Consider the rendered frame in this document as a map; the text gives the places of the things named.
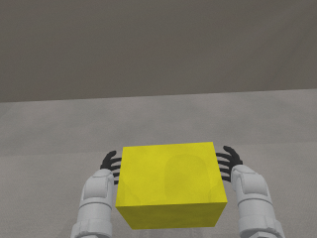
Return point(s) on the right robot hand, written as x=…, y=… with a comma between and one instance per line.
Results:
x=234, y=159

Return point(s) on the left robot hand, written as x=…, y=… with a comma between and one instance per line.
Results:
x=107, y=162

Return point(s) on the robot right forearm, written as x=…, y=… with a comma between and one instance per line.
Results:
x=257, y=218

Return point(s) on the robot left forearm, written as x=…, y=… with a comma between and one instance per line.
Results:
x=94, y=211

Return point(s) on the carton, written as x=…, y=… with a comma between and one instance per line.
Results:
x=170, y=186

